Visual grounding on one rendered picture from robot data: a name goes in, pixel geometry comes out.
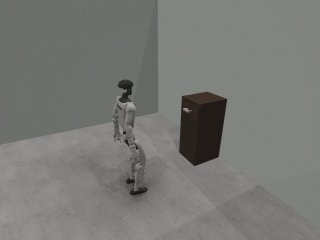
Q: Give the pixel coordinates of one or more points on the robot left upper arm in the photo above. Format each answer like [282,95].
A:
[115,111]

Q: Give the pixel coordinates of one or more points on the robot right forearm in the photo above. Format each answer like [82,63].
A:
[129,135]

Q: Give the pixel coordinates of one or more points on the robot right upper arm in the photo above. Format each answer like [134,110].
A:
[130,110]

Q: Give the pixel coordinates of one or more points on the robot right hand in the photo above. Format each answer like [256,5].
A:
[134,154]

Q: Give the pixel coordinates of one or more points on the handle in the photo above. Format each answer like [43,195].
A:
[186,110]

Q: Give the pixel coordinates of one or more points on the cabinet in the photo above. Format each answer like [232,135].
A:
[200,139]

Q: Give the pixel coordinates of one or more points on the robot left hand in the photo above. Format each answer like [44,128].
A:
[118,135]

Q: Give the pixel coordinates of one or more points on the robot right thigh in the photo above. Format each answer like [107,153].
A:
[142,155]

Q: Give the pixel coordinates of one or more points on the robot left forearm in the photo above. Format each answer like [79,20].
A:
[116,124]

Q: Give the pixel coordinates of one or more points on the robot right shin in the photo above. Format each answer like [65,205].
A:
[138,177]

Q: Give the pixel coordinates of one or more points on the drawer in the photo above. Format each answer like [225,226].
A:
[194,112]

